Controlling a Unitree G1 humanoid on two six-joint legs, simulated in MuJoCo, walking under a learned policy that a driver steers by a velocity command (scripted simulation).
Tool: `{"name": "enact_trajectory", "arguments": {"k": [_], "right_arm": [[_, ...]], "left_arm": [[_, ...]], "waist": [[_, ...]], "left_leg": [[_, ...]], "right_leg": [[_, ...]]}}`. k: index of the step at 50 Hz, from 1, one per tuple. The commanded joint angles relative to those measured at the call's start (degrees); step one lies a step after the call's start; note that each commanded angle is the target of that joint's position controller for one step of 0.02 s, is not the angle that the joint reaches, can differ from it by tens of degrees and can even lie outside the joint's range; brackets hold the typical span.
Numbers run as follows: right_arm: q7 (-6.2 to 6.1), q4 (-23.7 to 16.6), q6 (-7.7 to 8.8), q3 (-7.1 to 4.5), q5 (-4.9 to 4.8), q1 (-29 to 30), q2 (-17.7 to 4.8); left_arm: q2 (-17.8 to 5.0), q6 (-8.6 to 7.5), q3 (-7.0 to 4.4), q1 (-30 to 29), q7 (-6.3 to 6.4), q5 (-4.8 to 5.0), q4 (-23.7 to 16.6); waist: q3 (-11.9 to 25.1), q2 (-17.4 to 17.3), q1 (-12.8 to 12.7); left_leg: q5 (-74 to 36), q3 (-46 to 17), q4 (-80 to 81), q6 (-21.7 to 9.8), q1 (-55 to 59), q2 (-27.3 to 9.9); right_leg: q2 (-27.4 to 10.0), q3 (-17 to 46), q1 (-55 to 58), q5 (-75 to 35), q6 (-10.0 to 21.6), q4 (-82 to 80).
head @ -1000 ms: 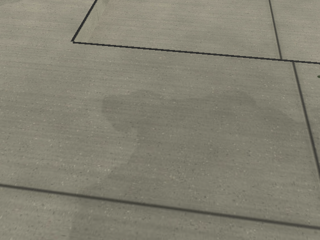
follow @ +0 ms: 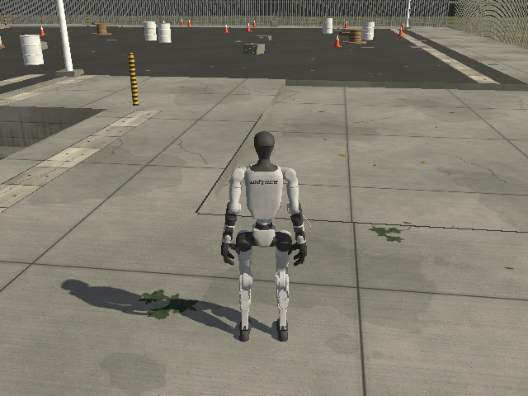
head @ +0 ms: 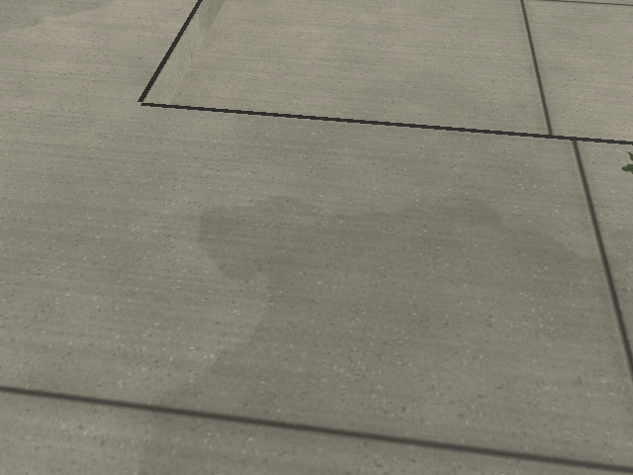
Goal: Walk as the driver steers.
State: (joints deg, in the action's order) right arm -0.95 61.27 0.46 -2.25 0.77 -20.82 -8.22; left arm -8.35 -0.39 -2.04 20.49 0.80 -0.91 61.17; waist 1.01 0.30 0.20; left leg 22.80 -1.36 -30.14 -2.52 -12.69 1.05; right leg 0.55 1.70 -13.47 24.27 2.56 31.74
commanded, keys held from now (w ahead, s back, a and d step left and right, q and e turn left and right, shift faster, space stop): w+shift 0.36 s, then w+e+shift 0.58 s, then w+shift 0.06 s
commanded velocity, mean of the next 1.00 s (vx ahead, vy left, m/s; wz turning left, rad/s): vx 0.89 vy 0.00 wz -0.41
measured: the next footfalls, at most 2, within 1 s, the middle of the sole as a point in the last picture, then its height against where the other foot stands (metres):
left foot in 0.50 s outside the picture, level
right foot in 1.00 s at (365, 369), level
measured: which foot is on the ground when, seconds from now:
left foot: down 0.00-0.10, up 0.12-0.48, down 0.50-1.00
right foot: down 0.00-0.52, up 0.54-0.98, down 1.00-1.00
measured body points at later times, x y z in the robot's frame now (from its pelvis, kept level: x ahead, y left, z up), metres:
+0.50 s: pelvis +0.24 +0.03 -0.02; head +0.28 +0.03 +0.42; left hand +0.11 +0.26 -0.15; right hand +0.51 -0.17 -0.09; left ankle +0.39 +0.14 -0.74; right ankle +0.00 -0.11 -0.73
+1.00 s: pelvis +0.65 -0.01 -0.04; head +0.67 -0.02 +0.41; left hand +0.93 +0.13 -0.13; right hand +0.49 -0.20 -0.18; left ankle +0.42 +0.16 -0.68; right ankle +0.76 -0.06 -0.74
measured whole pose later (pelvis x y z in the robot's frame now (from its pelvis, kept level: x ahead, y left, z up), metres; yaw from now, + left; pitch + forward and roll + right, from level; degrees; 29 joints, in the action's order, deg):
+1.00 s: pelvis +0.65 -0.01 -0.04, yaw -25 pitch -1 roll +2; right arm -2.0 57.8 4.0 -2.2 1.8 -28.8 -10.6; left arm -13.8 -2.0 -2.4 2.2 -3.5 -0.5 43.1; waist -2.2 1.5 -0.3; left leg 17.0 19.3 -41.8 0.9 9.9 -2.8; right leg 3.7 -10.8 -28.7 10.6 13.9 38.1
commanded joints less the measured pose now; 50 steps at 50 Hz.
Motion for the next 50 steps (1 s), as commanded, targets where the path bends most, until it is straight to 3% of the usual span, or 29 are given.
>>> {"name": "enact_trajectory", "arguments": {"k": [1, 2, 4, 5, 6, 7, 8, 9, 11, 15, 19, 21, 23, 24, 25, 26, 27, 28, 29, 30, 32, 34, 38, 42, 45, 47, 48, 49, 50], "right_arm": [[0.39, -3.4, 1.71, -2.53, -0.61, 0.3, -9.6], [0.52, -4.1, 1.81, -2.91, -0.91, 2.2, -9.9], [0.73, -7.0, 1.86, -3.01, -1.09, 10.3, -9.4], [0.76, -10.0, 2.30, -2.50, -0.97, 16.8, -7.1], [1.23, -13.9, 3.13, -1.30, -0.90, 21.2, -2.4], [1.61, -14.5, 3.77, -1.65, 1.61, 22.2, -5.1], [2.40, -13.9, 4.32, -1.84, 1.68, 20.5, -5.2], [3.23, -13.1, 4.77, -1.99, 1.57, 18.4, -5.5], [4.40, -12.8, 4.52, -2.27, 1.88, 17.6, -5.6], [4.90, -15.8, 3.03, -1.77, 1.65, 24.6, -5.2], [5.35, -20.1, 2.76, -0.90, 0.94, 33.3, -5.2], [4.93, -21.0, 2.87, -1.00, 0.74, 33.0, -6.4], [3.66, -19.9, 3.23, -1.86, 0.61, 26.0, -8.7], [2.69, -17.1, 3.65, -2.87, 0.43, 15.5, -11.0], [1.69, -13.2, 4.16, -4.14, 0.65, 2.7, -13.7], [0.68, -11.9, 4.72, -5.48, 2.53, -7.8, -19.7], [1.69, -11.6, 4.99, -5.62, 3.37, -7.9, -21.9], [2.17, -12.9, 4.69, -5.03, 2.86, 1.2, -18.2], [2.22, -13.6, 5.11, -3.84, 2.48, 6.0, -13.3], [2.29, -12.9, 5.57, -3.27, 2.24, 7.5, -10.7], [1.86, -10.4, 5.99, -2.13, 1.63, 6.5, -7.2], [1.84, -8.4, 6.71, -1.62, 0.38, 4.2, -5.7], [1.84, -7.2, 7.73, -1.14, 0.58, 1.3, -5.6], [0.23, -6.1, 7.70, -1.01, 0.60, -3.3, -8.6], [-1.55, -6.6, 6.77, -1.53, 0.50, -5.4, -13.4], [-2.61, -7.9, 5.08, -2.68, 0.79, -3.5, -17.5], [-2.53, -9.0, 4.33, -3.03, 1.11, -0.7, -18.4], [-1.81, -10.1, 3.62, -3.16, 1.45, 1.6, -18.2], [-0.54, -10.8, 3.83, -2.98, 1.14, 4.6, -14.8]], "left_arm": [[-1.9, -2.38, -0.17, -7.9, -0.96, 0.04, -7.3], [-2.3, -2.92, -0.21, -6.9, -1.15, -0.37, -7.6], [-2.0, -3.94, -0.46, 4.3, -1.38, -0.16, -4.7], [-5.0, -4.72, -1.40, 14.7, -0.94, -0.23, -1.6], [-11.6, -5.20, -3.34, 21.2, -0.76, -0.22, 0.4], [-9.7, -5.03, -3.02, 17.8, -0.57, -0.57, -0.6], [-8.6, -5.19, -2.67, 13.0, -0.47, -0.82, -2.4], [-8.8, -5.52, -2.75, 10.4, -0.44, -1.01, -3.6], [-7.8, -6.33, -2.36, 8.2, -0.29, -0.57, -4.5], [-6.2, -7.25, -1.83, 10.9, -0.42, -0.01, -3.4], [-8.1, -7.92, -2.05, 10.9, -0.55, 0.10, -3.3], [-9.8, -7.77, -2.24, 10.0, -0.64, 0.21, -3.3], [-12.4, -7.49, -2.65, 8.9, -0.71, 0.07, -3.3], [-13.9, -7.19, -3.02, 8.2, -0.67, -0.08, -3.2], [-14.5, -7.00, -3.22, 6.6, -0.66, -0.29, -3.8], [-9.4, -6.87, -2.20, 7.4, -0.92, -0.97, -5.2], [-2.6, -7.51, -1.18, 11.3, -1.41, 2.88, -7.7], [-6.5, -7.08, -1.90, 6.9, -1.16, 2.90, -8.5], [-7.7, -6.51, -2.27, 3.1, -1.42, 1.93, -9.1], [-6.8, -6.05, -2.18, 1.5, -1.95, 1.36, -9.2], [-4.2, -4.30, -2.08, 0.6, -3.16, -0.61, -10.4], [-2.8, -2.59, -1.83, -2.9, -3.90, -0.59, -12.8], [-3.4, -1.35, -1.03, -12.3, -4.88, -0.08, -17.0], [-5.6, -1.29, -0.42, -21.1, -5.76, -0.22, -20.7], [-7.8, -1.41, -0.53, -21.0, -5.74, 0.15, -20.9], [-11.0, -1.01, -1.58, -10.2, -4.95, 0.49, -18.5], [-13.3, -0.84, -2.77, 0.5, -4.24, 0.16, -15.5], [-15.6, -1.05, -4.47, 11.1, -3.13, -0.06, -11.8], [-16.9, -0.41, -6.16, 7.6, -2.04, 1.42, -11.3]], "waist": [[-7.2, -10.5, 1.4], [-7.7, -10.8, 0.3], [-7.7, -6.7, -6.4], [-7.8, 2.5, -11.2], [-8.5, 19.6, -12.7], [-11.0, 12.0, -10.2], [-9.7, 6.1, -7.1], [-7.0, 3.7, -5.3], [-5.1, 2.9, -3.4], [-8.4, 4.3, -3.6], [-10.8, 5.5, -4.5], [-10.5, 5.7, -3.2], [-5.2, 7.1, 0.7], [0.7, 6.6, 5.6], [7.5, 4.7, 11.2], [16.3, -4.1, 13.3], [23.1, -20.0, 8.0], [13.2, -14.1, 4.7], [6.1, -6.7, 3.2], [2.6, -2.6, 1.8], [-0.6, -5.4, -1.1], [-3.4, -5.1, -2.0], [-8.0, -3.5, -1.9], [-11.9, -1.4, -1.5], [-7.9, -3.3, -3.1], [-1.6, -6.9, -9.3], [2.7, -7.9, -14.1], [6.5, -6.0, -18.1], [3.9, 5.4, -16.0]], "left_leg": [[20.4, -19.3, 20.2, -7.8, -0.8, -13.0], [20.9, -20.9, 21.1, -8.7, -5.2, -15.1], [20.0, -14.0, 14.8, -6.8, -19.2, -10.9], [14.2, -6.2, 1.2, -4.1, -31.5, -4.8], [2.8, 5.1, -17.8, -1.3, -42.3, 0.9], [-2.0, 0.5, -25.2, -2.6, -45.0, -2.8], [-7.1, -0.8, -28.2, -2.9, -44.4, -4.3], [-9.4, -1.0, -29.3, -2.9, -42.4, -5.1], [-11.5, 0.3, -29.5, -1.8, -39.5, -5.9], [-16.2, 3.6, -24.2, 0.3, -39.4, -5.7], [-20.9, 6.3, -11.0, -0.4, -28.3, -4.9], [-18.7, 6.7, -7.4, -1.7, -22.9, -3.7], [-13.4, 7.7, -5.4, -3.1, -10.5, 0.1], [-11.3, 8.1, -4.2, -3.8, 2.2, 2.2], [-10.9, 6.2, -3.4, -3.9, 19.2, 0.2], [12.8, -10.4, -2.0, -3.7, 33.8, -14.8], [38.4, -42.0, 16.1, -4.8, 36.6, -27.3], [37.2, -42.4, 21.5, -3.8, 26.2, -25.8], [27.0, -31.7, 18.9, -3.6, 18.5, -24.5], [15.3, -22.9, 19.0, -3.3, 11.3, -22.2], [5.8, -11.1, 20.0, -1.7, 4.2, -19.2], [-2.0, -3.0, 21.3, -0.1, 3.1, -17.6], [-16.6, 10.7, 24.0, 2.0, 1.2, -13.7], [-37.9, 18.2, 25.3, 2.7, 7.7, -13.1], [-74.6, 21.4, 16.9, 3.7, 15.8, -13.8], [-90.2, 20.5, 1.5, 3.3, 18.6, -16.3], [-90.5, 18.7, -11.1, 1.7, 15.3, -17.6], [-77.6, 17.1, -29.0, -0.4, 7.9, -16.3], [-21.6, 15.7, -52.6, -0.4, -8.2, -4.4]], "right_leg": [[1.4, -4.7, -10.3, -3.8, 0.5, 3.0], [0.1, -4.9, -6.8, -5.0, 1.2, 4.0], [0.4, -4.4, 10.1, -1.0, 3.5, -4.6], [-5.0, 5.6, 22.1, 6.1, 5.7, -12.0], [-18.7, 30.2, 26.2, 23.8, 10.4, -24.5], [-22.5, 36.5, 22.2, 23.0, 11.9, -25.2], [-20.9, 32.7, 21.0, 18.7, 11.1, -24.3], [-19.3, 29.1, 20.9, 14.9, 10.2, -24.7], [-16.2, 22.1, 19.2, 8.6, 9.0, -27.0], [-12.9, 12.7, 16.2, -3.1, 8.9, -30.1], [-13.3, 7.2, 11.3, -16.4, 8.6, -33.9], [-14.2, 6.0, 12.6, -27.8, 8.4, -31.5], [-14.1, 3.9, 13.6, -54.7, 7.4, -19.6], [-13.1, 2.6, 11.2, -62.0, 6.6, -7.0], [-9.9, 1.9, 2.3, -54.7, 5.8, 8.6], [-4.9, 1.0, -11.3, -26.3, 5.8, 30.9], [2.3, 4.3, -24.3, 2.2, 5.9, 47.3], [-1.2, 4.9, -28.7, -4.9, 7.0, 52.1], [-4.6, 3.2, -29.9, -10.4, 7.0, 51.3], [-6.7, 3.1, -27.3, -13.0, 6.7, 48.3], [-8.7, 2.8, -24.9, -13.6, 5.8, 45.8], [-9.5, 1.9, -28.3, -16.1, 5.3, 45.7], [-8.0, -2.6, -31.4, -26.9, 5.3, 37.8], [-5.6, -9.4, -29.9, -29.2, 7.0, 21.1], [1.1, -16.0, -19.4, -27.3, 9.4, 12.6], [4.3, -16.1, -8.2, -20.8, 11.1, 11.7], [4.8, -13.3, 2.6, -16.7, 12.8, 10.7], [4.8, -8.4, 16.1, -12.9, 14.5, 4.6], [0.0, 0.8, 24.4, -9.0, 15.6, 0.7]]}}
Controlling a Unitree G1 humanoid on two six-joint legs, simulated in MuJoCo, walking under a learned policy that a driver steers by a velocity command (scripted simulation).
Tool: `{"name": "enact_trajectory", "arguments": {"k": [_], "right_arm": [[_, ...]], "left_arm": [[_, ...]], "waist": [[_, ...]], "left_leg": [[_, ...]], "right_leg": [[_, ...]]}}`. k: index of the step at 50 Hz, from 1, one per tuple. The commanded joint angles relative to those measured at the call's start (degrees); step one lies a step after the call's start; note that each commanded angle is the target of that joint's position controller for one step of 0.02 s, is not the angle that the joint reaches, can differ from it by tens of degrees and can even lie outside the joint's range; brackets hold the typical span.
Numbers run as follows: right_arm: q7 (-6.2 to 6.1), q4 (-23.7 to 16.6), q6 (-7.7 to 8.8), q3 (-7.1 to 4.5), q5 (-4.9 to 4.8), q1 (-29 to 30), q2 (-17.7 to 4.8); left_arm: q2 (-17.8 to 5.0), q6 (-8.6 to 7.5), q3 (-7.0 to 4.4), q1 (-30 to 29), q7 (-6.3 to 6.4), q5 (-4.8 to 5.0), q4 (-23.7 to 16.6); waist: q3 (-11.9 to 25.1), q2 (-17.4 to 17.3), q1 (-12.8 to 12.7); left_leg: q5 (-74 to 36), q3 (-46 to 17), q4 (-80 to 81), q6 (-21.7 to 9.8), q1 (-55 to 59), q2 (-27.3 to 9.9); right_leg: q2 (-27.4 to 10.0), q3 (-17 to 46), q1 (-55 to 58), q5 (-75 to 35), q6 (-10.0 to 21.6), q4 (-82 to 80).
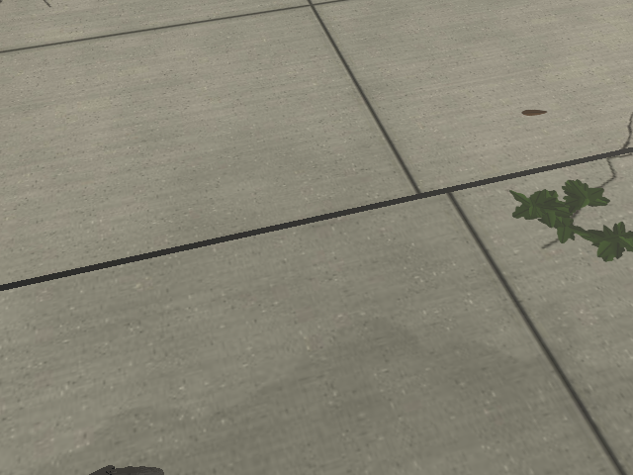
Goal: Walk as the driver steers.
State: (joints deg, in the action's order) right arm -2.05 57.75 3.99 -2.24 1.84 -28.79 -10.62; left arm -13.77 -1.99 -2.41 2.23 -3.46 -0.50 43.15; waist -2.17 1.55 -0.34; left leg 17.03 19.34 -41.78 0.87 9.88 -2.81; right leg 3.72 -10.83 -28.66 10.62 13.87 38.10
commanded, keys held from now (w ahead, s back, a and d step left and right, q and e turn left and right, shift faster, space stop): w+shift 0.16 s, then w+q+shift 0.48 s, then w+shift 0.24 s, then shift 0.12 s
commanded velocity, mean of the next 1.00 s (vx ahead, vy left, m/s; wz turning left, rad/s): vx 0.97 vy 0.00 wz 0.26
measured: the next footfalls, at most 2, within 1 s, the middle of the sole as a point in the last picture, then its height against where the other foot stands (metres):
left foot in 0.46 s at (302, 408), level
right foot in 0.90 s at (333, 244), level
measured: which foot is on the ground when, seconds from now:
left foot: down 0.00-0.00, up 0.02-0.44, down 0.46-0.90, up 0.92-1.00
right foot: down 0.00-0.46, up 0.48-0.88, down 0.90-1.00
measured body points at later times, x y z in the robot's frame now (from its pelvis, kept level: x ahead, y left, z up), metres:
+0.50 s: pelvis +0.47 +0.03 +0.01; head +0.50 +0.03 +0.45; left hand +0.45 +0.31 -0.13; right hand +0.60 -0.22 -0.12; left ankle +0.58 +0.07 -0.70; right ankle +0.19 -0.03 -0.59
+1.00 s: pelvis +0.95 +0.06 +0.02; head +0.98 +0.07 +0.47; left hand +1.03 +0.35 -0.08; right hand +1.04 -0.22 -0.10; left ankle +0.72 +0.09 -0.57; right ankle +1.04 -0.01 -0.70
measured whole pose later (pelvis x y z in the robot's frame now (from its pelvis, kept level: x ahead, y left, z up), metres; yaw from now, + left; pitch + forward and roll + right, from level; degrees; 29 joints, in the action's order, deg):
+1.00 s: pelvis +0.95 +0.06 +0.02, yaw +18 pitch +1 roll -1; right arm -1.2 51.2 3.8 -3.3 -0.2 -22.1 -17.7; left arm -15.9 -5.8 -0.7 8.7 -0.9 -2.0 41.2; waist -3.6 -0.7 1.9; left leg 22.4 -5.6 -74.5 -3.7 -13.6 6.9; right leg 2.1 -2.4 -24.4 10.4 1.9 34.5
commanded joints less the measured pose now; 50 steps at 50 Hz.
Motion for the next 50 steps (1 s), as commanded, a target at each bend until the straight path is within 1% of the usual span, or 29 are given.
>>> {"name": "enact_trajectory", "arguments": {"k": [1, 2, 3, 5, 8, 13, 17, 19, 21, 22, 23, 24, 25, 26, 27, 30, 33, 36, 37, 38, 40, 41, 43, 44, 45, 46, 47, 49, 50], "right_arm": [[1.28, -13.8, 1.83, -0.89, -0.82, 6.7, -5.2], [1.58, -15.5, 3.35, -0.46, -1.40, 11.5, -7.0], [1.76, -14.8, 3.89, -0.56, -1.51, 12.1, -8.8], [2.13, -14.0, 2.61, -0.06, 0.21, 13.0, -7.4], [3.76, -14.2, -0.39, 0.75, 1.57, 14.4, -5.6], [4.91, -18.0, -0.16, 1.68, -1.00, 28.1, -5.1], [5.44, -18.1, 0.42, 1.64, -1.81, 30.7, -6.2], [5.26, -16.7, 0.24, 0.79, -1.33, 27.1, -8.7], [4.71, -11.7, -0.39, -0.96, -1.30, 10.7, -12.8], [4.25, -7.7, -0.71, -2.20, -1.27, -2.4, -14.7], [3.51, -5.7, -1.33, -3.73, -1.05, -10.1, -16.9], [3.36, -6.1, -2.04, -4.68, 0.04, -3.7, -20.4], [3.62, -7.9, -2.14, -4.85, -0.69, 0.8, -19.2], [3.22, -8.7, -2.03, -4.16, -0.65, 3.1, -15.0], [3.00, -8.1, -2.06, -3.41, -0.70, 4.6, -11.8], [2.12, -8.6, -0.27, -2.33, -1.47, 6.3, -10.8], [2.15, -9.6, 1.23, -2.56, -1.92, 5.0, -12.8], [2.51, -8.4, 1.88, -2.43, -3.25, -0.7, -11.9], [2.76, -8.2, 1.82, -2.49, -3.32, -2.1, -12.2], [2.66, -7.9, 1.90, -2.62, -3.32, -3.9, -13.0], [2.11, -7.2, 1.36, -2.46, -2.69, -5.2, -12.8], [1.89, -7.3, 1.17, -2.75, -2.36, -3.9, -14.0], [1.38, -7.6, 1.20, -3.80, -1.06, -1.1, -19.0], [1.20, -8.1, 1.07, -4.14, -0.57, 1.9, -20.4], [1.13, -9.4, 1.08, -3.43, -0.40, 4.2, -16.8], [1.35, -10.7, 1.08, -1.45, -3.20, -4.3, -7.0], [0.80, -9.0, 1.10, -1.68, -2.90, -5.3, -11.5], [0.49, -11.3, 0.96, -1.68, -2.05, 7.6, -12.5], [0.74, -12.1, 0.51, -1.57, -1.56, 10.3, -11.5]], "left_arm": [[-17.1, 0.99, -5.59, 19.0, 1.76, -1.96, 4.7], [-15.4, 1.10, -5.64, 22.1, 2.55, -1.94, 4.5], [-11.2, 0.48, -4.85, 21.4, 3.17, -1.65, 5.9], [-7.3, -1.31, -3.28, 17.0, 3.63, -1.64, 6.1], [-6.2, -4.31, -2.13, 17.0, 3.69, 0.04, 7.1], [-5.7, -6.42, -1.65, 23.7, 2.10, 0.78, 9.1], [-7.8, -6.83, -1.17, 26.3, 3.37, -0.18, 10.8], [-10.0, -6.04, -1.40, 25.1, 4.97, -1.12, 10.5], [-12.3, -4.24, -2.13, 21.3, 6.38, -2.78, 9.3], [-13.6, -3.34, -2.63, 16.4, 6.67, -3.00, 7.9], [-13.1, -3.59, -2.71, 12.0, 6.16, -2.66, 6.8], [-2.8, -5.32, -0.37, 16.8, 4.41, -0.84, 2.4], [-4.3, -6.61, 0.88, 16.2, 4.20, -0.35, -0.6], [-6.8, -7.35, 0.95, 11.7, 3.95, -1.01, -1.3], [-6.8, -7.60, 1.06, 10.9, 3.69, -1.53, -1.9], [-4.7, -3.83, 2.28, 9.8, 2.97, -4.30, -4.1], [-4.6, -2.65, 3.37, 0.7, 2.23, -3.62, -9.0], [-2.5, -3.12, 4.52, -5.5, 1.39, -2.18, -10.4], [-2.8, -2.66, 4.33, -5.2, 1.38, -1.63, -9.6], [-2.8, -2.85, 4.42, -6.9, 1.56, -1.41, -10.7], [-4.0, -3.41, 4.02, -12.9, 1.63, -1.42, -13.0], [-4.2, -3.65, 3.87, -12.1, 1.58, -1.43, -12.7], [-9.9, -3.62, 1.57, 3.2, 2.36, -1.16, -8.7], [-12.0, -3.51, 0.40, 14.3, 3.16, -0.35, -5.7], [-14.7, -3.53, -0.67, 25.5, 4.36, -1.21, -3.3], [-18.0, -3.78, -1.67, 26.9, 4.37, -3.82, -2.9], [-14.1, -3.64, -1.65, 26.8, 3.08, -1.71, -2.4], [-7.3, -4.41, -0.42, 19.1, 2.21, -1.06, -2.1], [-6.2, -4.64, -0.07, 19.0, 2.25, -1.16, -1.1]], "waist": [[10.6, 11.7, -2.5], [14.4, 4.7, -6.7], [5.4, -3.1, -4.5], [-0.7, -8.5, 1.0], [-4.2, -7.6, 3.3], [-6.3, -2.8, -2.8], [-4.2, 1.3, -3.2], [0.3, 5.1, -0.1], [8.2, 7.4, 8.9], [11.8, 6.8, 15.8], [12.1, 1.6, 19.5], [12.9, -20.7, 6.8], [19.3, -12.1, 6.9], [11.8, -1.6, 6.2], [5.4, 4.1, 2.9], [-1.7, 4.2, -2.4], [-5.6, 0.2, -0.9], [-4.0, -2.7, 4.0], [-1.1, -2.4, 5.3], [-2.6, -5.9, 6.3], [-4.1, -4.6, 8.6], [-2.2, -5.3, 7.4], [6.6, -8.7, -0.2], [11.2, -8.3, -6.8], [16.2, -4.7, -11.6], [24.2, 13.0, -4.9], [27.2, 11.5, -6.0], [10.7, -0.2, -4.8], [6.6, -0.7, -3.6]], "left_leg": [[10.2, -13.5, -55.2, -2.2, -52.9, 3.7], [5.6, -21.3, -55.0, -2.6, -58.9, 2.8], [2.2, -21.8, -49.0, -3.1, -60.1, -0.9], [-0.6, -22.6, -40.3, -2.8, -52.8, -4.9], [-2.8, -21.7, -29.9, -0.5, -47.6, -8.3], [-23.7, -13.4, -3.9, -4.3, -45.9, -5.3], [-29.0, -10.1, 7.3, -8.6, -42.0, 1.9], [-24.6, -8.5, 8.1, -9.5, -38.2, 6.4], [-17.4, -8.7, 6.3, -11.0, -24.0, 10.4], [-14.8, -11.5, 8.4, -13.1, -13.3, 8.9], [-8.2, -18.3, 8.4, -15.7, -3.4, 4.7], [-12.8, -47.2, 9.1, -25.4, 14.7, -8.1], [1.3, -64.0, 21.9, -29.9, 16.7, -12.8], [7.6, -61.3, 27.0, -26.6, 7.4, -12.0], [6.4, -56.7, 29.4, -23.7, -3.6, -10.2], [-0.6, -45.9, 31.5, -20.6, -23.9, -2.5], [-9.6, -39.6, 35.2, -19.4, -34.3, 1.9], [-29.0, -34.9, 34.1, -14.4, -29.7, 3.5], [-32.3, -34.1, 34.9, -12.8, -24.4, 3.6], [-39.0, -34.8, 32.8, -12.5, -20.1, 1.8], [-44.8, -35.0, 31.5, -11.4, -11.9, 0.4], [-48.1, -34.3, 30.1, -10.9, -9.9, -0.5], [-67.0, -33.2, 15.8, -9.7, -6.0, -2.6], [-66.0, -32.3, 3.3, -9.4, -8.9, -2.8], [-54.0, -30.2, -14.5, -8.5, -16.6, -0.7], [-1.6, -24.5, -42.0, -4.7, -36.9, 9.2], [10.4, -27.0, -46.5, -4.5, -43.4, 11.3], [5.1, -28.3, -40.8, -3.3, -46.5, 6.0], [5.5, -28.1, -36.8, -3.2, -47.1, 5.1]], "right_leg": [[-16.0, 40.9, 50.1, -2.8, 12.3, -8.3], [-20.0, 51.7, 50.4, 12.1, 14.7, -21.3], [-20.8, 49.1, 41.3, 17.8, 11.4, -26.4], [-16.3, 39.8, 25.4, 12.2, 6.3, -27.2], [-10.8, 29.5, 12.6, 6.8, 3.6, -30.8], [-5.2, 12.1, 17.5, -25.4, -4.8, -33.9], [-8.9, 5.6, 32.1, -50.7, -9.0, -34.5], [-11.2, 3.4, 39.4, -69.8, -11.2, -27.1], [-13.4, 2.2, 39.8, -81.1, -12.2, -6.1], [-13.3, 2.0, 34.3, -78.1, -12.0, 12.0], [-6.8, 1.5, 21.0, -47.4, -11.1, 36.6], [3.4, 7.9, -12.1, 16.8, -14.9, 59.7], [0.9, 17.3, -20.3, 13.7, -13.0, 60.9], [-3.0, 18.5, -20.2, 8.0, -11.8, 54.9], [-5.4, 17.4, -17.4, 5.7, -11.3, 48.1], [-9.2, 15.6, -10.8, 7.4, -14.4, 38.4], [-10.0, 10.6, -6.8, -1.1, -16.4, 20.3], [-7.8, 7.6, -0.5, -18.7, -14.7, 4.2], [-6.2, 7.1, 0.2, -20.9, -13.9, 3.7], [-6.3, 6.8, -1.9, -21.2, -13.0, -0.2], [-4.9, 6.5, -3.7, -20.1, -11.7, -7.8], [-3.6, 6.6, 0.1, -19.5, -11.0, -9.4], [0.3, 8.0, 14.8, -8.5, -9.1, -6.4], [-1.0, 9.3, 24.8, -4.7, -8.1, -6.7], [-8.9, 16.7, 36.5, 0.8, -6.2, -5.8], [-27.5, 45.1, 53.4, -4.1, 2.3, -6.9], [-28.0, 56.0, 53.4, -21.7, 6.8, -11.3], [-24.2, 38.1, 37.8, -44.0, 5.2, -11.6], [-21.8, 32.6, 32.9, -46.7, 3.2, -13.2]]}}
